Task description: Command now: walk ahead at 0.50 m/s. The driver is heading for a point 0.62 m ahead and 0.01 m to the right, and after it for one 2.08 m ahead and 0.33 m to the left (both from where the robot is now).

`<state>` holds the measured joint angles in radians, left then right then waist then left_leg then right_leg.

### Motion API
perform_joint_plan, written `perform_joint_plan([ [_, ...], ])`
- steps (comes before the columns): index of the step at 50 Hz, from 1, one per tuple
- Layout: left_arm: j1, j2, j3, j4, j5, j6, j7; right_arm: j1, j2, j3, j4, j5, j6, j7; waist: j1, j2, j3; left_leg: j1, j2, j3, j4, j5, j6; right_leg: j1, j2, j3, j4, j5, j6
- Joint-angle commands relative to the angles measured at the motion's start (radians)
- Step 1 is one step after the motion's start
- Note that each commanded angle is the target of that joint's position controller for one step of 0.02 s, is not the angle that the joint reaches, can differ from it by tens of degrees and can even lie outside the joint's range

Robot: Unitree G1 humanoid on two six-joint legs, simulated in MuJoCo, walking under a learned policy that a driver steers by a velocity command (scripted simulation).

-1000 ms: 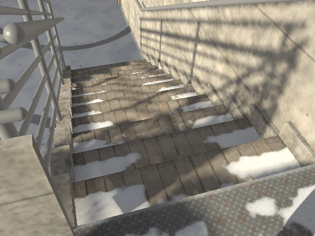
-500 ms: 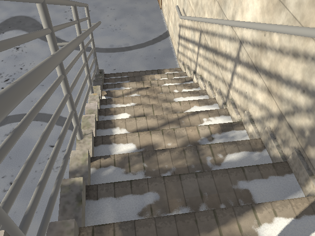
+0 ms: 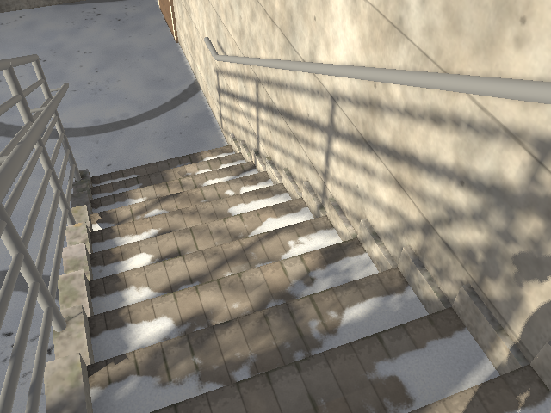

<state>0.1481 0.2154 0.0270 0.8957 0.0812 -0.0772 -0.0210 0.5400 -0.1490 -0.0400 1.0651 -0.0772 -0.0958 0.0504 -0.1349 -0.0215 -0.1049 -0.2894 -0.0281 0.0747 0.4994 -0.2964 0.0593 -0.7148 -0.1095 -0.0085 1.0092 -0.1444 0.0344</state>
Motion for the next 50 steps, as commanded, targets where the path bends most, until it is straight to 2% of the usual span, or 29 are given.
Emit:
perform_joint_plan([
  [1, 0.155, 0.029, -0.002, 0.005, 0.016, 0.003, -0.025, -0.054, -0.071, 0.015, -0.049, -0.012, -0.017, -0.009, 0.109, 0.087, 0.085, -0.221, 0.237, -0.222, -0.113, 0.071, 0.207, 0.147, 0.008, -0.036, 0.109, 0.127, -0.041],
  [2, 0.097, -0.001, 0.004, -0.034, -0.058, 0.063, -0.015, 0.007, -0.270, -0.060, -0.072, 0.086, -0.001, -0.042, 0.127, 0.065, 0.080, -0.143, 0.283, -0.266, -0.152, 0.152, 0.184, 0.169, 0.014, -0.040, 0.036, 0.047, -0.063],
  [3, 0.042, 0.037, 0.009, -0.048, -0.057, 0.076, -0.007, 0.033, -0.253, -0.060, -0.060, 0.091, 0.002, -0.058, 0.098, 0.105, 0.105, -0.104, 0.271, -0.252, -0.149, 0.174, 0.177, 0.189, 0.034, -0.066, -0.011, -0.017, -0.063],
  [6, 0.103, 0.034, 0.019, -0.039, -0.035, 0.067, -0.005, -0.024, -0.178, -0.048, -0.065, 0.079, 0.045, -0.071, 0.132, 0.173, 0.137, -0.058, 0.242, -0.189, 0.019, 0.297, 0.132, 0.331, 0.091, -0.110, -0.174, -0.206, -0.075],
  [8, 0.545, 0.101, 0.063, 0.122, -0.043, 0.037, 0.007, -0.165, -0.191, -0.062, -0.105, 0.060, 0.059, -0.059, 0.346, 0.001, 0.089, -0.288, 0.112, -0.037, 0.565, 0.473, 0.083, 0.778, 0.122, -0.093, -0.417, -0.131, -0.110],
  [9, 0.579, 0.159, 0.070, 0.152, -0.043, 0.018, 0.015, -0.119, -0.131, -0.067, -0.138, 0.045, 0.038, -0.063, 0.274, -0.214, 0.152, -0.576, -0.011, -0.055, 0.903, -0.206, 0.045, 0.844, -0.105, 0.238, -0.496, 0.176, -0.153],
  [10, 0.576, 0.221, 0.078, 0.138, -0.071, 0.010, 0.022, -0.047, -0.108, -0.060, -0.163, 0.065, 0.025, -0.072, 0.213, -0.239, 0.122, -0.683, -0.038, -0.167, 0.888, -0.236, 0.061, 0.834, -0.247, 0.477, -0.611, 0.293, -0.232],
  [11, 0.522, 0.207, 0.082, 0.129, -0.059, 0.000, 0.022, -0.094, -0.113, -0.057, -0.155, 0.061, 0.032, -0.075, 0.198, -0.116, 0.158, -0.670, 0.026, -0.208, 0.842, -0.197, 0.040, 0.715, -0.281, 0.508, -0.639, 0.055, -0.298],
  [12, 0.419, 0.140, 0.065, 0.108, -0.045, 0.001, 0.026, -0.150, -0.135, -0.069, -0.154, 0.064, 0.038, -0.079, 0.161, -0.010, 0.234, -0.648, 0.063, -0.202, 0.782, -0.130, 0.023, 0.604, -0.261, 0.472, -0.624, -0.008, -0.310],
  [15, 0.305, 0.033, 0.030, 0.098, -0.051, -0.030, 0.027, -0.239, -0.105, -0.065, -0.153, 0.044, 0.101, -0.055, 0.095, 0.015, 0.243, -0.533, 0.085, -0.219, 0.561, 0.227, 0.013, 0.428, -0.120, 0.271, -0.552, -0.153, -0.245],
  [19, 0.260, 0.055, 0.032, 0.099, -0.088, -0.046, 0.057, -0.361, -0.058, -0.031, -0.179, 0.041, 0.115, -0.006, 0.067, -0.029, 0.193, -0.181, 0.032, -0.068, 0.269, 0.750, 0.020, 0.165, -0.005, 0.130, -0.557, -0.331, -0.215],
  [24, 0.418, 0.079, 0.025, 0.120, -0.062, -0.027, 0.053, -0.467, -0.095, -0.012, -0.207, 0.085, 0.105, -0.038, 0.183, -0.012, 0.249, 0.010, -0.004, 0.013, 0.057, 0.721, -0.025, 0.254, 0.005, 0.034, -0.329, -0.239, -0.182],
  [25, 0.494, -0.046, -0.044, 0.192, 0.038, -0.062, 0.017, -0.465, -0.066, 0.037, -0.216, -0.079, 0.065, 0.004, 0.162, -0.016, 0.298, -0.153, 0.152, -0.201, -0.048, 0.626, 0.005, 0.356, -0.059, 0.120, -0.226, -0.297, -0.186],
  [26, 0.448, 0.088, 0.022, 0.135, -0.041, -0.026, 0.056, -0.450, -0.142, -0.018, -0.216, 0.053, 0.076, -0.035, 0.204, 0.013, 0.249, -0.073, 0.011, 0.025, -0.156, 0.740, -0.022, 0.488, 0.025, 0.022, -0.152, -0.148, -0.197],
  [27, 0.483, 0.104, 0.019, 0.142, -0.043, 0.010, 0.067, -0.398, -0.136, -0.012, -0.181, 0.066, 0.069, -0.053, 0.217, 0.068, 0.228, 0.019, 0.035, -0.017, -0.241, 0.706, -0.008, 0.504, 0.052, 0.015, 0.008, -0.047, -0.203],
  [28, 0.605, 0.032, -0.041, 0.226, 0.026, -0.012, 0.002, -0.270, -0.107, 0.017, -0.135, -0.067, 0.041, -0.014, 0.132, 0.046, 0.225, 0.094, 0.158, -0.129, -0.308, 0.679, 0.022, 0.492, 0.013, 0.158, 0.104, -0.128, -0.191],
  [29, 0.405, 0.137, 0.034, 0.145, -0.072, 0.033, 0.065, -0.055, -0.170, -0.035, -0.073, 0.029, 0.041, -0.054, 0.050, 0.007, 0.133, 0.268, 0.066, 0.026, -0.324, 0.722, 0.015, 0.479, 0.073, -0.029, 0.388, 0.097, -0.231],
  [30, 0.605, -0.024, -0.044, 0.235, 0.062, 0.002, -0.053, 0.226, -0.209, -0.038, -0.017, -0.037, 0.029, -0.022, -0.045, 0.330, -0.023, 0.777, 0.187, -0.137, -0.085, 0.866, 0.206, 0.105, 0.164, 0.124, 0.756, -0.353, -0.123],
  [31, 0.487, 0.072, 0.033, 0.099, -0.133, 0.012, 0.045, 0.168, -0.266, -0.054, -0.022, 0.045, 0.023, -0.027, 0.063, 0.165, -0.072, 0.930, 0.402, -0.307, 0.215, 1.432, 0.185, -0.227, 0.177, 0.018, 0.914, -0.720, -0.157],
  [32, 0.439, 0.106, 0.021, 0.070, -0.111, 0.019, 0.073, 0.149, -0.284, -0.062, -0.051, 0.090, 0.027, -0.028, 0.040, 0.145, -0.132, 0.984, 0.449, -0.374, 0.192, 1.232, 0.244, -0.374, 0.140, 0.059, 0.939, -0.654, -0.162],
  [33, 0.404, -0.002, -0.042, 0.015, -0.019, -0.045, -0.028, 0.062, -0.264, -0.054, -0.061, -0.024, 0.005, 0.003, -0.025, 0.133, -0.108, 0.884, 0.521, -0.595, 0.055, 0.600, 0.404, -0.576, 0.103, 0.169, 1.099, -0.500, -0.082],
  [34, 0.323, 0.064, -0.016, 0.003, -0.017, -0.068, -0.034, -0.035, -0.129, -0.021, -0.077, -0.056, 0.000, 0.018, 0.037, -0.005, 0.062, 0.650, 0.478, -0.592, -0.016, 0.372, 0.346, -0.707, 0.009, 0.233, 0.862, -0.226, -0.067],
  [35, 0.220, 0.160, 0.054, -0.001, -0.051, -0.008, 0.031, -0.073, -0.153, -0.025, -0.065, 0.107, 0.008, -0.025, 0.127, 0.020, 0.086, 0.391, 0.420, -0.454, -0.022, 0.443, 0.293, -0.378, 0.016, 0.138, 0.526, -0.205, -0.068],
  [36, 0.215, 0.123, 0.046, 0.001, -0.053, 0.029, 0.039, -0.152, -0.135, -0.009, -0.088, 0.111, -0.003, -0.041, 0.187, -0.026, 0.196, 0.086, 0.344, -0.366, -0.078, 0.496, 0.259, -0.201, -0.001, 0.138, 0.306, -0.131, -0.031],
  [39, 0.192, -0.028, 0.001, 0.030, -0.021, 0.081, 0.013, -0.164, -0.221, -0.033, -0.103, 0.114, -0.007, -0.070, 0.216, 0.116, 0.196, -0.261, 0.201, -0.204, -0.148, 0.528, 0.190, 0.283, 0.041, -0.023, -0.025, 0.080, -0.038],
  [41, 0.267, 0.013, 0.027, 0.104, -0.045, 0.073, 0.001, -0.118, -0.174, -0.032, -0.084, 0.109, -0.012, -0.069, 0.234, 0.131, 0.161, -0.150, 0.210, -0.280, -0.006, 0.233, 0.171, 0.202, -0.014, 0.080, 0.055, 0.485, -0.094],
  [44, -0.119, 0.081, 0.043, -0.002, -0.037, 0.043, 0.005, -0.070, -0.154, -0.026, -0.105, 0.082, -0.013, -0.081, 0.110, 0.047, 0.258, 0.060, 0.199, -0.344, 0.098, -0.122, 0.187, -0.095, -0.020, 0.096, -0.248, 0.635, -0.081],
  [46, -0.195, 0.058, 0.030, -0.039, -0.047, 0.026, -0.005, -0.059, -0.170, -0.020, -0.091, 0.044, -0.011, -0.080, 0.062, 0.027, 0.297, -0.083, 0.184, -0.284, 0.109, -0.157, 0.164, 0.106, 0.010, 0.023, -0.393, 0.657, -0.067],
  [50, -0.159, 0.058, 0.030, -0.055, -0.080, 0.015, -0.010, 0.012, -0.184, -0.020, -0.059, 0.042, 0.024, -0.090, 0.001, 0.037, 0.288, 0.030, 0.171, -0.231, 0.319, 0.042, 0.131, 0.276, 0.014, 0.020, -0.627, 0.587, -0.072],
])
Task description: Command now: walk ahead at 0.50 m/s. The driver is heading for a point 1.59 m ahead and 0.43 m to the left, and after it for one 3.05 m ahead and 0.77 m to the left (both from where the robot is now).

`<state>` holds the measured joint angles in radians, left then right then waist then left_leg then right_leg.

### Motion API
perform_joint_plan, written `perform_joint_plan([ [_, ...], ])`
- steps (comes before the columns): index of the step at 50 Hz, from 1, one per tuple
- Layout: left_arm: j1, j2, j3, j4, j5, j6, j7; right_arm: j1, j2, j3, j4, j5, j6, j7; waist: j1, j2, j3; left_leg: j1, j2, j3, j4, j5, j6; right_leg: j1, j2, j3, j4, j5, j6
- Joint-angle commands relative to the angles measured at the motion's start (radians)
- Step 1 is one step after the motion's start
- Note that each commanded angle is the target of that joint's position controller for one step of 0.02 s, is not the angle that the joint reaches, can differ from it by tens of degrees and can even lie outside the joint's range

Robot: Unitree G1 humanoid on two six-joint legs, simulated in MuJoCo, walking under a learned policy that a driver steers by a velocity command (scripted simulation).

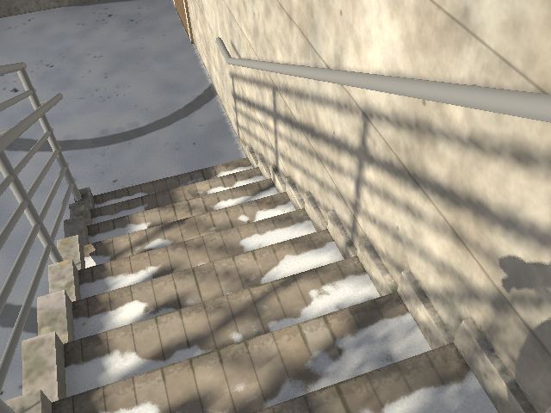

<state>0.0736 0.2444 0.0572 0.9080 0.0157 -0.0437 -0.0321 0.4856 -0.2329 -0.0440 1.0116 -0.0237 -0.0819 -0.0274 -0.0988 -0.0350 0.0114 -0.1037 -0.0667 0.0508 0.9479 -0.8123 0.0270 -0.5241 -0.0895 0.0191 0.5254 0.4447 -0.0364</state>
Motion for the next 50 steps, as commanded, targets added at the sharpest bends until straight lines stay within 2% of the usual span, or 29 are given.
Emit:
perform_joint_plan([
  [1, -0.023, 0.045, 0.003, -0.044, -0.012, -0.018, 0.010, 0.073, -0.109, -0.016, 0.000, -0.017, 0.022, -0.019, -0.012, 0.048, 0.151, -0.132, 0.211, -0.207, -0.026, 0.642, 0.163, 0.155, -0.007, -0.015, -0.172, -0.041, -0.009],
  [3, 0.352, 0.116, 0.037, 0.086, 0.019, 0.010, 0.030, 0.053, -0.140, -0.029, 0.008, -0.021, 0.044, -0.024, 0.155, 0.056, 0.012, -0.226, 0.155, -0.138, 0.386, 0.787, 0.148, 0.547, 0.030, -0.087, -0.183, -0.172, -0.022],
  [4, 0.767, 0.161, 0.050, 0.195, 0.128, -0.002, -0.023, 0.237, 0.003, 0.047, 0.117, -0.146, 0.012, 0.138, 0.288, -0.282, -0.089, -0.558, -0.001, -0.195, 0.855, 0.251, 0.025, 1.048, -0.064, 0.058, 0.017, 0.050, -0.212],
  [5, 0.705, 0.278, 0.070, 0.109, 0.130, 0.005, -0.060, 0.321, -0.005, 0.002, 0.085, -0.059, 0.001, 0.182, 0.220, -0.260, -0.295, -0.681, -0.042, -0.182, 1.126, 0.037, 0.031, 1.116, -0.175, 0.145, 0.226, 0.368, -0.301],
  [6, 0.653, 0.288, 0.062, 0.115, 0.128, 0.000, -0.095, 0.182, -0.086, -0.009, 0.007, -0.032, -0.012, 0.175, 0.222, -0.160, -0.243, -0.872, -0.053, -0.185, 1.212, 0.075, 0.004, 1.034, -0.258, 0.354, 0.132, 0.135, -0.396],
  [7, 0.471, 0.240, 0.050, 0.093, 0.097, -0.026, -0.083, 0.012, -0.065, 0.023, -0.099, -0.013, -0.032, 0.147, 0.201, -0.096, -0.051, -1.189, 0.053, -0.201, 1.120, 0.249, 0.031, 0.868, -0.368, 0.548, -0.044, -0.640, -0.375],
  [8, 0.419, 0.129, 0.015, 0.102, 0.089, -0.036, -0.087, -0.059, -0.098, 0.020, -0.083, -0.025, -0.044, 0.104, 0.200, 0.057, 0.065, -1.112, 0.090, -0.199, 1.053, 0.415, 0.063, 0.584, -0.271, 0.473, -0.141, -0.877, -0.281],
  [9, 0.277, 0.050, -0.026, 0.047, 0.091, -0.051, -0.089, 0.022, -0.059, 0.040, -0.052, -0.052, -0.041, 0.068, 0.083, 0.071, 0.053, -0.909, 0.169, -0.259, 0.755, 0.667, 0.069, 0.291, -0.282, 0.434, -0.173, -0.769, -0.288],
  [10, 0.239, 0.090, 0.004, 0.071, -0.018, -0.044, -0.012, -0.112, -0.138, -0.012, -0.085, -0.007, 0.018, 0.013, 0.074, -0.033, 0.046, -0.731, 0.118, -0.215, 0.652, 0.495, 0.026, 0.208, -0.305, 0.393, -0.166, -0.625, -0.246],
  [11, 0.187, -0.083, -0.081, 0.052, 0.097, -0.088, -0.024, -0.110, -0.023, 0.048, -0.080, -0.073, 0.000, 0.042, 0.037, 0.059, 0.153, -0.695, 0.248, -0.265, 0.348, 0.862, 0.048, -0.102, -0.187, 0.274, -0.279, -0.680, -0.226],
  [13, 0.305, 0.014, -0.057, 0.099, 0.082, -0.115, -0.006, -0.109, 0.000, 0.042, -0.052, -0.080, 0.008, 0.062, 0.079, -0.059, 0.059, -0.611, 0.209, -0.168, 0.196, 0.899, 0.022, -0.060, -0.141, 0.237, -0.260, -0.753, -0.280],
  [14, 0.313, 0.176, 0.000, 0.100, -0.056, -0.079, 0.030, -0.183, -0.039, 0.034, -0.119, -0.033, 0.050, 0.027, 0.034, -0.065, -0.008, -0.456, 0.166, -0.111, 0.124, 0.766, -0.028, 0.021, -0.139, 0.215, -0.190, -0.368, -0.240],
  [15, 0.376, 0.053, -0.052, 0.133, 0.121, -0.102, 0.002, -0.069, 0.035, 0.068, -0.044, -0.096, 0.008, 0.075, 0.052, 0.005, 0.005, -0.539, 0.182, -0.129, 0.253, 0.904, -0.007, -0.044, -0.109, 0.171, -0.130, -0.443, -0.260],
  [17, 0.476, 0.002, -0.053, 0.161, 0.132, -0.120, 0.026, -0.171, -0.001, 0.070, -0.090, -0.103, -0.006, 0.077, 0.154, 0.071, 0.010, -0.929, 0.209, -0.293, -0.017, 1.090, -0.024, 0.375, -0.158, 0.257, -0.062, -0.515, -0.269],
  [20, 0.635, -0.074, -0.097, 0.240, 0.108, -0.109, 0.041, -0.256, -0.015, 0.064, -0.099, -0.067, -0.011, 0.063, 0.179, 0.012, 0.017, -0.907, 0.188, -0.241, -0.256, 1.399, -0.022, 0.399, -0.130, 0.197, 0.033, -0.636, -0.252],
  [24, 0.627, -0.107, -0.132, 0.249, 0.113, -0.093, 0.009, -0.371, -0.011, 0.061, -0.150, -0.077, 0.007, 0.100, 0.158, 0.005, 0.108, -0.679, 0.173, -0.153, -0.162, 1.330, 0.033, 0.137, -0.140, 0.150, -0.017, -0.637, -0.214],
  [32, 0.721, -0.027, -0.095, 0.265, 0.061, -0.060, 0.066, -0.579, -0.035, 0.053, -0.205, -0.057, 0.000, 0.113, 0.240, -0.032, 0.148, -0.516, 0.146, -0.006, -0.504, 1.032, 0.004, 0.387, -0.105, 0.054, 0.231, -0.398, -0.108],
  [34, 0.652, 0.027, -0.072, 0.235, 0.056, -0.049, 0.046, -0.464, -0.053, 0.041, -0.131, -0.061, -0.014, 0.101, 0.199, -0.012, 0.104, -0.296, 0.107, 0.048, -0.547, 0.935, 0.008, 0.340, -0.088, 0.008, 0.368, -0.220, -0.100],
  [36, 0.594, 0.043, -0.075, 0.234, 0.082, -0.024, 0.002, 0.000, -0.122, -0.005, 0.053, -0.065, -0.028, 0.079, 0.019, 0.099, 0.053, 0.183, 0.106, 0.078, -0.739, 1.225, 0.053, 0.170, -0.056, -0.045, 0.756, -0.258, -0.047],
  [37, 0.559, 0.066, -0.072, 0.230, 0.112, -0.020, -0.045, 0.383, -0.163, -0.045, 0.151, -0.084, -0.019, 0.072, -0.166, 0.271, -0.079, 0.662, 0.169, 0.031, -0.640, 1.392, 0.215, -0.156, 0.021, -0.089, 1.277, -0.595, 0.036],
  [38, 0.633, -0.047, -0.082, 0.176, 0.093, -0.026, -0.113, 0.404, -0.284, -0.063, 0.151, -0.072, -0.002, 0.073, -0.064, 0.332, -0.385, 1.063, 0.372, -0.231, -0.243, 2.000, 0.422, -0.407, 0.092, -0.067, 1.620, -1.299, 0.087],
  [39, 0.353, -0.010, -0.072, 0.022, 0.058, -0.061, -0.114, 0.378, -0.285, -0.081, 0.141, -0.091, -0.007, 0.062, -0.142, 0.139, -0.354, 1.124, 0.438, -0.383, -0.257, 1.961, 0.464, -0.696, 0.101, -0.013, 1.632, -1.313, 0.141],
  [40, 0.142, 0.035, -0.061, -0.097, 0.032, -0.090, -0.094, 0.228, -0.223, -0.066, 0.101, -0.062, -0.018, 0.060, -0.129, 0.029, -0.210, 0.956, 0.463, -0.389, -0.341, 1.550, 0.424, -0.845, 0.058, 0.015, 1.441, -1.259, 0.131],
  [42, 0.217, 0.008, -0.059, -0.059, 0.075, -0.081, -0.017, -0.218, 0.007, 0.028, -0.048, -0.061, -0.034, 0.068, 0.120, -0.112, 0.095, 0.057, 0.329, -0.223, -0.546, 0.855, 0.277, -0.443, -0.097, 0.123, 0.728, -0.787, -0.006],
  [43, 0.201, 0.014, -0.055, -0.046, 0.100, -0.063, 0.003, -0.271, -0.014, 0.035, -0.084, -0.056, -0.034, 0.079, 0.151, 0.045, 0.188, -0.298, 0.302, -0.237, -0.609, 0.804, 0.320, -0.235, -0.082, 0.068, 0.678, -0.807, -0.029],
  [45, 0.324, -0.052, -0.072, -0.018, 0.094, -0.029, -0.008, -0.255, -0.081, 0.022, -0.096, -0.036, -0.039, 0.094, 0.202, 0.108, 0.119, -0.663, 0.215, -0.206, -0.572, 0.794, 0.307, 0.123, -0.034, 0.002, 0.527, -0.497, -0.020],
  [46, 0.413, -0.072, -0.089, -0.002, 0.089, -0.032, -0.025, -0.259, -0.090, 0.022, -0.119, -0.071, -0.048, 0.094, 0.227, 0.083, 0.074, -0.808, 0.173, -0.169, -0.469, 0.758, 0.272, 0.288, 0.001, -0.030, 0.578, -0.319, -0.011],
  [49, 0.208, 0.019, -0.090, -0.047, 0.080, -0.051, -0.022, -0.076, -0.039, 0.038, -0.109, -0.068, -0.081, 0.053, 0.058, -0.007, 0.057, -0.526, 0.111, -0.199, -0.221, 0.447, 0.192, 0.064, -0.067, 0.104, 0.100, 0.177, 0.037],
  [50, 0.148, 0.019, -0.086, -0.071, 0.075, -0.041, -0.016, -0.056, -0.090, 0.037, -0.118, -0.058, -0.071, 0.050, 0.066, 0.007, 0.062, -0.644, 0.070, -0.190, -0.175, 0.360, 0.163, 0.237, -0.011, 0.013, 0.055, 0.149, 0.055],
])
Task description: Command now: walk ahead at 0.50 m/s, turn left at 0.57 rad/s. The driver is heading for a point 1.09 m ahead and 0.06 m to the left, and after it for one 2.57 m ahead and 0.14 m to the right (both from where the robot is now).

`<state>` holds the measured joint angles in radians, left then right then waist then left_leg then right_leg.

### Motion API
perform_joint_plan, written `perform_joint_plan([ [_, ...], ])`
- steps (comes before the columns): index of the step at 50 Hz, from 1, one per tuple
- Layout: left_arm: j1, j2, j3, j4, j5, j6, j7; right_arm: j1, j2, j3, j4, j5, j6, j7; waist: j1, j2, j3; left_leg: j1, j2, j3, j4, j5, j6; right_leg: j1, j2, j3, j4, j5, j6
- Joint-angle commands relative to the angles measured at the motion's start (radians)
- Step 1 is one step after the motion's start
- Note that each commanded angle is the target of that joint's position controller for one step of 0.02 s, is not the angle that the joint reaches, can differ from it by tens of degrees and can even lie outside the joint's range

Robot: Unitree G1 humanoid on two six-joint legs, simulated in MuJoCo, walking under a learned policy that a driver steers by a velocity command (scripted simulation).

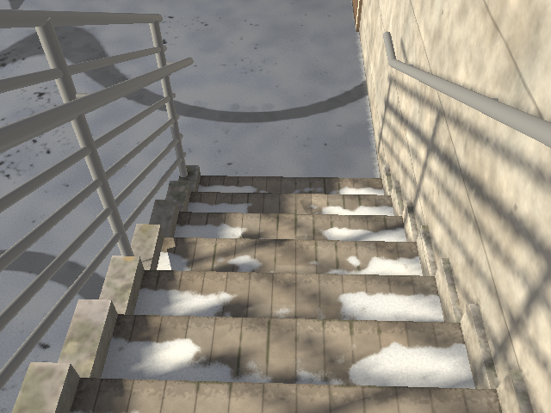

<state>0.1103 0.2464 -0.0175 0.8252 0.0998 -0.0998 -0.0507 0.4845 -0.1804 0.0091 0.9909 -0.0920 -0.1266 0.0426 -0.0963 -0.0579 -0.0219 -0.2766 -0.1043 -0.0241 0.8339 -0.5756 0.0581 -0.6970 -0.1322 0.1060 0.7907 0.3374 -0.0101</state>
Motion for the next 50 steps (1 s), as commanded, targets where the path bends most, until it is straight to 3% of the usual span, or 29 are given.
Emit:
perform_joint_plan([
  [1, 0.085, 0.038, -0.008, -0.003, -0.013, 0.027, 0.002, -0.036, -0.156, -0.013, -0.101, -0.003, -0.018, -0.016, 0.075, 0.059, 0.091, -0.498, 0.122, -0.164, -0.018, 0.062, 0.129, 0.484, 0.036, -0.093, -0.202, 0.219, 0.032],
  [4, 0.120, 0.082, 0.007, -0.017, -0.010, 0.036, -0.009, 0.054, -0.202, -0.014, -0.096, 0.008, 0.025, -0.013, 0.092, 0.046, 0.133, -0.386, 0.144, -0.299, 0.153, -0.013, 0.110, 0.612, 0.069, -0.147, -0.399, 0.129, 0.028],
  [6, 0.470, 0.279, 0.102, 0.077, -0.036, 0.023, 0.001, 0.036, -0.209, -0.009, -0.075, -0.019, 0.035, 0.051, 0.280, -0.033, 0.000, -0.384, 0.079, -0.272, 0.608, 0.334, -0.027, 0.964, -0.036, -0.052, -0.381, 0.117, -0.149],
  [7, 0.554, 0.336, 0.116, 0.113, -0.039, 0.012, -0.026, 0.425, 0.038, 0.026, 0.012, 0.010, 0.036, 0.084, 0.115, -0.325, -0.414, -0.628, -0.006, -0.128, 1.179, -0.245, -0.070, 1.448, -0.284, 0.098, 0.010, 0.795, -0.394],
  [8, 0.575, 0.328, 0.111, 0.100, 0.016, 0.027, -0.038, 0.350, -0.057, 0.014, -0.052, 0.075, 0.029, 0.100, 0.197, -0.181, -0.344, -0.904, -0.002, -0.093, 1.457, -0.245, -0.060, 1.376, -0.347, 0.266, -0.045, 0.673, -0.406],
  [9, 0.571, 0.286, 0.103, 0.112, 0.038, 0.040, -0.034, 0.137, -0.105, -0.002, -0.120, 0.089, 0.029, 0.089, 0.227, -0.079, -0.191, -1.024, 0.052, -0.044, 1.501, -0.146, -0.045, 1.166, -0.330, 0.169, -0.092, 0.556, -0.324],
  [10, 0.463, 0.261, 0.094, 0.101, 0.000, 0.033, -0.049, -0.016, -0.130, -0.010, -0.204, 0.071, 0.031, 0.057, 0.208, -0.103, -0.072, -1.158, 0.100, -0.060, 1.447, -0.004, -0.048, 0.933, -0.395, 0.368, -0.259, -0.179, -0.355],
  [11, 0.387, 0.062, 0.037, 0.083, 0.013, 0.013, -0.047, -0.064, -0.131, -0.005, -0.205, 0.055, 0.038, 0.034, 0.139, 0.010, 0.035, -0.986, 0.210, -0.122, 1.256, 0.227, -0.001, 0.638, -0.366, 0.272, -0.333, -0.314, -0.277],
  [12, 0.310, 0.024, 0.019, 0.082, 0.030, 0.000, -0.041, -0.090, -0.049, 0.016, -0.218, 0.049, 0.050, 0.026, 0.059, 0.073, 0.093, -0.801, 0.258, -0.118, 1.116, 0.290, 0.009, 0.396, -0.326, 0.162, -0.396, -0.311, -0.241],
  [14, 0.261, -0.035, 0.009, 0.102, -0.001, -0.046, 0.010, -0.050, 0.017, 0.032, -0.202, 0.008, 0.068, 0.045, 0.027, 0.055, 0.155, -0.705, 0.297, -0.113, 0.769, 0.502, 0.049, 0.263, -0.183, 0.005, -0.447, -0.424, -0.216],
  [15, 0.215, -0.049, -0.002, 0.094, -0.001, -0.072, 0.033, -0.078, -0.031, 0.022, -0.196, -0.003, 0.059, 0.060, 0.043, 0.041, 0.192, -0.639, 0.290, -0.086, 0.484, 0.661, 0.048, 0.170, -0.134, -0.065, -0.482, -0.449, -0.209],
  [17, 0.362, 0.032, 0.001, 0.161, 0.008, -0.105, 0.044, -0.175, -0.116, -0.026, -0.185, -0.003, 0.054, 0.081, 0.120, -0.030, 0.096, -0.480, 0.227, -0.003, 0.351, 0.785, 0.024, 0.198, -0.152, -0.111, -0.490, -0.471, -0.223],
  [19, 0.467, 0.130, 0.022, 0.218, 0.014, -0.078, 0.026, -0.189, -0.105, -0.037, -0.199, 0.027, 0.056, 0.080, 0.116, 0.007, 0.111, -0.646, 0.211, -0.064, 0.332, 0.662, 0.013, 0.423, -0.255, -0.031, -0.444, -0.150, -0.247],
  [23, 0.398, 0.085, 0.027, 0.206, 0.014, -0.043, 0.011, -0.226, -0.098, -0.037, -0.196, -0.022, 0.049, 0.045, 0.114, 0.013, 0.058, -0.666, 0.197, -0.057, 0.327, 0.584, 0.011, 0.574, -0.225, -0.037, -0.353, -0.185, -0.289],
  [28, 0.507, 0.087, 0.029, 0.259, -0.013, -0.049, 0.033, -0.386, -0.101, -0.038, -0.288, 0.008, 0.049, 0.049, 0.167, -0.034, 0.087, -0.473, 0.150, 0.105, 0.226, 0.373, 0.013, 0.564, -0.175, -0.135, -0.293, -0.098, -0.228],
  [31, 0.319, 0.292, 0.111, 0.190, -0.022, -0.041, 0.009, -0.266, -0.186, -0.101, -0.267, 0.030, 0.016, 0.025, 0.026, -0.028, 0.016, 0.088, -0.006, 0.256, -0.045, 0.351, -0.006, 0.402, -0.119, -0.265, -0.050, 0.274, -0.167],
  [32, 0.306, 0.288, 0.133, 0.159, -0.007, -0.040, -0.024, -0.087, -0.261, -0.139, -0.183, 0.034, -0.005, -0.004, -0.019, 0.071, -0.083, 0.454, 0.018, 0.179, -0.058, 0.624, 0.071, 0.185, -0.048, -0.276, 0.244, 0.116, -0.102],
  [33, 0.277, 0.098, 0.093, 0.100, 0.009, -0.039, -0.052, 0.193, -0.255, -0.127, -0.083, 0.008, -0.006, -0.033, -0.106, 0.323, -0.289, 0.834, 0.283, -0.192, -0.168, 0.793, 0.309, -0.122, 0.123, -0.223, 0.650, -0.927, -0.023],
  [34, 0.134, 0.028, 0.079, 0.005, -0.058, -0.049, -0.074, 0.365, -0.172, -0.094, -0.032, -0.004, -0.024, -0.036, -0.163, 0.198, -0.213, 0.842, 0.405, -0.430, -0.262, 0.885, 0.363, -0.320, 0.171, -0.045, 0.718, -1.125, -0.044],
  [35, -0.027, -0.001, 0.078, -0.096, -0.087, -0.053, -0.052, 0.252, -0.160, -0.095, -0.030, 0.015, -0.046, -0.015, -0.134, 0.140, 0.039, 0.558, 0.477, -0.547, -0.301, 0.667, 0.332, -0.461, 0.129, 0.044, 0.585, -1.013, -0.028],
  [36, -0.023, 0.041, 0.093, -0.074, -0.066, -0.037, -0.028, 0.124, -0.133, -0.087, -0.044, 0.052, -0.031, 0.009, -0.053, 0.077, 0.085, 0.395, 0.473, -0.480, -0.279, 0.595, 0.318, -0.426, 0.076, 0.018, 0.572, -0.937, -0.038],
  [38, 0.166, -0.009, 0.067, 0.001, 0.021, -0.002, -0.004, -0.153, 0.025, -0.024, -0.112, 0.037, 0.012, 0.012, 0.111, 0.018, 0.122, -0.101, 0.424, -0.268, -0.216, 0.436, 0.228, -0.146, -0.020, 0.043, 0.377, -0.641, -0.089],
  [39, 0.275, -0.048, 0.058, 0.056, 0.056, 0.008, -0.004, -0.203, 0.029, -0.007, -0.165, 0.031, 0.015, 0.004, 0.149, 0.071, 0.117, -0.334, 0.297, -0.117, -0.207, 0.334, 0.196, 0.077, 0.020, -0.015, 0.286, -0.413, -0.103],
  [41, 0.337, -0.008, 0.071, 0.109, 0.010, -0.011, -0.017, -0.315, -0.054, -0.012, -0.229, -0.009, -0.001, -0.021, 0.188, 0.101, 0.022, -0.644, 0.146, 0.108, -0.113, 0.127, 0.076, 0.518, 0.070, -0.095, 0.077, 0.186, -0.044],
  [43, 0.190, 0.081, 0.087, 0.036, -0.040, -0.018, -0.016, -0.193, -0.136, -0.024, -0.187, -0.013, -0.007, -0.017, 0.127, 0.079, 0.072, -0.657, 0.183, 0.069, -0.084, 0.034, 0.081, 0.569, 0.105, -0.132, 0.031, 0.062, 0.049],
  [47, 0.206, 0.113, 0.091, 0.051, -0.029, 0.000, 0.009, -0.041, -0.177, -0.018, -0.099, 0.034, 0.040, 0.013, 0.114, 0.042, 0.151, -0.369, 0.294, -0.121, 0.206, 0.045, 0.042, 0.628, 0.052, -0.107, -0.393, 0.012, 0.024],
  [48, 0.343, 0.156, 0.112, 0.100, -0.049, 0.003, 0.010, -0.056, -0.235, -0.032, -0.081, 0.035, 0.055, 0.036, 0.189, -0.009, 0.131, -0.322, 0.273, -0.111, 0.354, 0.187, 0.018, 0.755, 0.066, -0.135, -0.511, 0.085, -0.010],
  [49, 0.602, 0.232, 0.152, 0.157, -0.043, 0.005, 0.030, -0.080, -0.188, -0.015, -0.062, 0.004, 0.063, 0.065, 0.319, -0.097, 0.005, -0.386, 0.178, -0.091, 0.762, 0.250, -0.073, 1.018, -0.020, -0.070, -0.488, 0.319, -0.148],
  [50, 0.524, 0.189, 0.104, 0.161, -0.101, 0.036, 0.012, 0.035, -0.111, -0.063, -0.128, 0.183, 0.111, -0.069, 0.155, -0.157, -0.187, -0.675, 0.005, 0.097, 1.221, -0.454, -0.032, 1.268, -0.227, 0.088, -0.106, 1.262, -0.160],
])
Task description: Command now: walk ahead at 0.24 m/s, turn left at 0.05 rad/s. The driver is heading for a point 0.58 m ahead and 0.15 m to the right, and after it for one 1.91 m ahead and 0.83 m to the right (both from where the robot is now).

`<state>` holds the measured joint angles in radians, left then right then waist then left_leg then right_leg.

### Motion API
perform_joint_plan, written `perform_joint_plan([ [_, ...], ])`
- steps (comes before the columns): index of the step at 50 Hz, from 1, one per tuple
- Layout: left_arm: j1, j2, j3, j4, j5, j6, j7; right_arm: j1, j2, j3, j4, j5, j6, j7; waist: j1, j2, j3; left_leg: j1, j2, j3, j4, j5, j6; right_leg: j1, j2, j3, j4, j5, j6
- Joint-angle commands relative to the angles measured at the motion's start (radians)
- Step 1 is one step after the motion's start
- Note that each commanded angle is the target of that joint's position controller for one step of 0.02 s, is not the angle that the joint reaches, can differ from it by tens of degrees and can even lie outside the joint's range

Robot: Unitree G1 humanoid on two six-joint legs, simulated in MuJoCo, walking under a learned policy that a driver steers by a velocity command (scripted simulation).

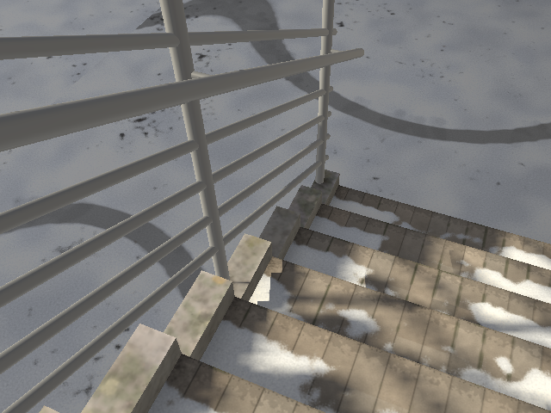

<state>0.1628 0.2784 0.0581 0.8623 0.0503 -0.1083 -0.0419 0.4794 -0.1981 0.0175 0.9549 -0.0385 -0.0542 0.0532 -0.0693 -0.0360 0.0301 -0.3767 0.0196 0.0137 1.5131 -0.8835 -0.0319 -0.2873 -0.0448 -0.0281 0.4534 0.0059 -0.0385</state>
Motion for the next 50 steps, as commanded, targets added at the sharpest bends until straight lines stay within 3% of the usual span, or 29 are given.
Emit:
perform_joint_plan([
  [1, 0.453, 0.171, 0.033, 0.098, -0.101, 0.054, 0.023, 0.026, -0.062, -0.033, -0.097, 0.092, 0.063, -0.129, 0.126, -0.193, -0.340, -0.744, -0.070, -0.006, 0.674, -0.076, 0.093, 0.921, -0.376, 0.283, 0.269, 1.517, -0.169],
  [2, 0.407, 0.138, 0.020, 0.080, -0.119, 0.067, 0.039, -0.078, -0.053, -0.031, -0.100, 0.048, 0.081, -0.150, 0.145, -0.073, -0.287, -0.796, -0.042, -0.016, 0.661, 0.074, 0.104, 0.768, -0.385, 0.306, 0.182, 1.257, -0.196],
  [3, 0.331, 0.101, 0.000, 0.055, -0.092, 0.083, 0.056, -0.123, -0.038, -0.025, -0.109, 0.041, 0.098, -0.160, 0.126, -0.071, -0.243, -0.738, 0.010, -0.058, 0.529, 0.196, 0.098, 0.546, -0.418, 0.362, 0.078, 0.676, -0.262],
  [5, 0.223, 0.034, -0.040, 0.046, -0.052, 0.077, 0.067, -0.232, -0.060, -0.040, -0.097, 0.010, 0.126, -0.166, 0.075, -0.009, -0.008, -0.650, 0.043, -0.087, 0.328, 0.386, 0.077, 0.141, -0.377, 0.364, -0.018, 0.494, -0.272],
  [6, 0.206, 0.040, -0.048, 0.057, -0.042, 0.065, 0.064, -0.205, -0.071, -0.046, -0.073, 0.011, 0.125, -0.154, 0.028, 0.038, 0.032, -0.575, 0.032, -0.094, 0.114, 0.540, 0.067, 0.020, -0.295, 0.300, -0.009, 0.424, -0.229],
  [8, 0.149, 0.031, -0.067, 0.057, -0.062, 0.035, 0.077, -0.236, -0.032, -0.037, -0.068, 0.015, 0.117, -0.125, -0.015, 0.001, 0.018, -0.335, 0.042, -0.038, -0.347, 0.807, 0.031, -0.145, -0.189, 0.179, -0.082, 0.352, -0.176],
  [11, 0.119, 0.042, -0.070, 0.066, -0.072, 0.033, 0.061, -0.209, 0.006, -0.020, -0.008, 0.035, 0.112, -0.092, -0.006, -0.154, -0.092, 0.067, -0.017, 0.016, -0.638, 0.850, 0.036, -0.153, -0.146, 0.084, -0.093, 0.394, -0.123],
  [14, 0.181, 0.067, -0.052, 0.072, -0.070, 0.076, 0.046, -0.330, -0.061, -0.031, -0.035, 0.033, 0.116, -0.083, 0.049, -0.109, 0.003, 0.092, -0.028, 0.059, -0.764, 0.619, 0.050, -0.105, -0.155, 0.141, -0.154, -0.065, -0.138],
  [15, 0.206, 0.103, -0.032, 0.081, -0.051, 0.100, 0.044, -0.290, -0.082, -0.049, -0.014, 0.019, 0.083, -0.070, 0.046, -0.059, 0.048, 0.116, -0.039, 0.086, -0.855, 0.569, 0.059, -0.070, -0.148, 0.151, -0.097, -0.208, -0.136],
  [16, 0.243, 0.091, -0.028, 0.093, -0.043, 0.105, 0.046, -0.248, -0.100, -0.067, 0.025, 0.033, 0.065, -0.075, 0.050, 0.004, 0.087, 0.184, -0.055, 0.090, -0.925, 0.577, 0.038, -0.086, -0.117, 0.168, -0.046, -0.317, -0.113],
  [17, 0.304, 0.054, -0.027, 0.106, -0.031, 0.107, 0.048, -0.142, -0.104, -0.077, 0.056, 0.024, 0.043, -0.073, 0.021, 0.097, 0.049, 0.304, 0.034, -0.060, -0.978, 0.594, 0.038, -0.127, -0.068, 0.147, 0.140, -0.412, -0.095],
  [18, 0.328, 0.042, 0.004, 0.050, 0.020, 0.056, -0.012, 0.038, -0.247, -0.122, 0.076, -0.029, -0.021, -0.036, 0.007, 0.440, 0.013, 0.480, 0.175, -0.272, -1.090, 0.331, 0.211, -0.445, 0.031, 0.112, 0.352, -0.679, -0.129],
  [19, 0.216, 0.045, 0.020, 0.031, 0.019, 0.027, -0.028, 0.242, -0.124, -0.102, 0.117, -0.076, -0.064, -0.016, -0.131, 0.399, 0.006, 0.528, 0.301, -0.668, -1.291, -0.035, 0.361, -0.632, 0.199, 0.157, 0.605, -0.834, -0.095],
  [20, 0.183, -0.010, 0.015, 0.046, -0.006, 0.008, -0.009, 0.207, -0.100, -0.097, 0.119, -0.085, -0.072, -0.005, -0.107, 0.245, 0.102, 0.445, 0.333, -0.696, -1.294, -0.065, 0.355, -0.732, 0.185, 0.311, 0.753, -0.660, -0.128],
  [21, 0.194, -0.031, 0.013, 0.058, -0.015, 0.003, 0.015, 0.048, -0.081, -0.095, 0.085, -0.061, -0.066, 0.003, -0.025, 0.107, 0.109, 0.306, 0.331, -0.590, -1.293, 0.025, 0.334, -0.701, 0.161, 0.333, 0.846, -0.510, -0.130],
  [23, 0.291, -0.083, 0.003, 0.075, -0.002, 0.015, 0.040, -0.185, -0.036, -0.085, 0.021, -0.024, -0.067, -0.008, 0.084, 0.027, 0.047, 0.089, 0.264, -0.379, -1.291, 0.251, 0.279, -0.500, 0.087, 0.281, 0.859, -0.263, -0.094],
  [24, 0.146, 0.065, 0.064, 0.020, -0.186, 0.092, 0.042, -0.276, -0.064, -0.099, -0.003, 0.202, -0.020, 0.010, 0.187, -0.016, -0.074, 0.110, 0.253, -0.272, -1.284, 0.713, 0.193, -0.317, 0.001, 0.199, 0.713, -0.197, -0.025],
  [26, 0.206, 0.024, 0.055, 0.029, -0.179, 0.158, 0.037, -0.276, -0.125, -0.120, -0.016, 0.135, 0.017, -0.001, 0.166, 0.027, -0.116, 0.111, 0.245, -0.182, -1.288, 1.063, 0.198, -0.186, 0.008, 0.153, 0.748, -0.144, 0.031],
  [29, 0.201, -0.007, 0.055, 0.041, -0.159, 0.174, 0.034, -0.148, -0.101, -0.122, 0.003, 0.116, 0.021, -0.033, 0.127, 0.023, -0.023, 0.172, 0.172, -0.052, -1.234, 1.006, 0.172, -0.282, 0.018, 0.129, 0.663, 0.001, 0.014],
  [30, 0.192, 0.015, 0.063, 0.043, -0.160, 0.167, 0.035, -0.160, -0.034, -0.105, -0.004, 0.149, 0.005, -0.045, 0.147, 0.093, -0.017, 0.248, 0.160, -0.048, -1.193, 0.857, 0.141, -0.339, -0.015, 0.204, 0.538, 0.097, -0.005],
  [31, 0.159, 0.028, 0.064, 0.041, -0.154, 0.172, 0.031, -0.146, -0.051, -0.116, -0.010, 0.149, 0.004, -0.055, 0.116, 0.120, -0.007, 0.274, 0.181, -0.079, -1.182, 0.755, 0.123, -0.391, -0.009, 0.208, 0.507, 0.152, -0.025],
  [32, 0.133, 0.040, 0.068, 0.034, -0.153, 0.175, 0.029, -0.136, -0.055, -0.115, -0.016, 0.136, 0.000, -0.056, 0.102, 0.166, 0.005, 0.281, 0.198, -0.090, -1.168, 0.688, 0.124, -0.417, -0.004, 0.219, 0.473, 0.159, -0.036],
  [35, 0.076, 0.042, 0.072, 0.020, -0.128, 0.183, 0.008, -0.111, -0.082, -0.124, -0.031, 0.102, 0.011, -0.076, 0.070, 0.117, 0.062, 0.189, 0.234, -0.087, -1.133, 0.494, 0.132, -0.406, 0.028, 0.186, 0.373, 0.276, -0.035],
  [36, 0.126, -0.096, 0.003, 0.048, 0.070, 0.072, -0.005, 0.139, 0.039, -0.050, 0.060, -0.174, -0.072, -0.038, -0.053, 0.077, 0.301, 0.185, 0.321, -0.068, -1.157, 0.523, 0.219, -0.619, 0.007, 0.324, 0.382, 0.401, -0.013],
  [37, 0.083, -0.070, 0.015, 0.048, 0.062, 0.030, -0.004, 0.218, 0.087, -0.048, 0.116, -0.167, -0.099, -0.032, -0.063, 0.062, 0.262, 0.292, 0.357, -0.115, -1.132, 0.535, 0.241, -0.703, -0.022, 0.358, 0.310, 0.406, -0.024],
  [39, 0.042, -0.014, 0.023, 0.054, 0.031, 0.022, 0.007, 0.155, 0.106, -0.012, 0.095, -0.103, -0.104, -0.025, -0.044, 0.115, 0.121, 0.243, 0.318, -0.075, -1.098, 0.502, 0.280, -0.596, -0.019, 0.283, 0.290, 0.390, -0.018],
  [43, -0.027, -0.043, 0.000, 0.025, 0.038, 0.060, -0.007, 0.144, 0.123, 0.024, 0.111, -0.106, -0.085, -0.049, -0.025, 0.070, 0.119, 0.201, 0.354, -0.057, -1.051, 0.504, 0.248, -0.593, -0.060, 0.227, 0.304, 0.327, -0.022],
  [46, -0.070, -0.053, -0.008, 0.011, 0.026, 0.056, -0.022, 0.057, 0.059, 0.006, 0.106, -0.086, -0.087, -0.050, 0.019, 0.061, 0.103, -0.016, 0.285, 0.109, -1.004, 0.492, 0.194, -0.284, -0.069, 0.040, 0.313, 0.311, -0.030],
  [50, -0.184, -0.038, -0.013, 0.025, 0.042, 0.065, -0.026, 0.168, 0.055, -0.008, 0.176, -0.054, -0.070, -0.081, -0.028, 0.063, 0.136, 0.124, 0.306, 0.106, -0.887, 0.576, 0.172, -0.271, -0.056, 0.007, 0.144, 0.163, -0.019],
])
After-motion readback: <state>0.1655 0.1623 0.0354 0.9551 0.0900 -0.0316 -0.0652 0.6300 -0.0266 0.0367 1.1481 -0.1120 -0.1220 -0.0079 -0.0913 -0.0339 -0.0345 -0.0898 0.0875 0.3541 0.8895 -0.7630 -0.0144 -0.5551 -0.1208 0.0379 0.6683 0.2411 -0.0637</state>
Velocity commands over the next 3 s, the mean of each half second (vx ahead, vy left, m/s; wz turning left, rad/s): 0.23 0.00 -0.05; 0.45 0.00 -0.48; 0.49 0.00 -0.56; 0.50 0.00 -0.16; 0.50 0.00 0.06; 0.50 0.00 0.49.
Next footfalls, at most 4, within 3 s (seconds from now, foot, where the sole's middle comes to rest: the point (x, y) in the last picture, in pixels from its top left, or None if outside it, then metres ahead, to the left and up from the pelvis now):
0.34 left None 0.19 0.11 -0.79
1.12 right None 0.39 -0.19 -0.96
1.52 left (320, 377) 0.74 -0.13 -1.14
2.18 right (427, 346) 0.90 -0.55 -1.31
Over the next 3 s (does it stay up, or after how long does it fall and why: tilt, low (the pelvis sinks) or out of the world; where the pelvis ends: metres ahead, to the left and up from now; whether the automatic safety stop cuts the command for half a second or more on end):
stays up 1.26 -0.54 -0.71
